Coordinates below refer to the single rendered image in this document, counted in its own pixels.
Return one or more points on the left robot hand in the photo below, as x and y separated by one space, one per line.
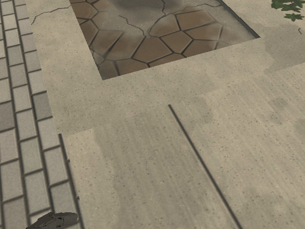
54 221

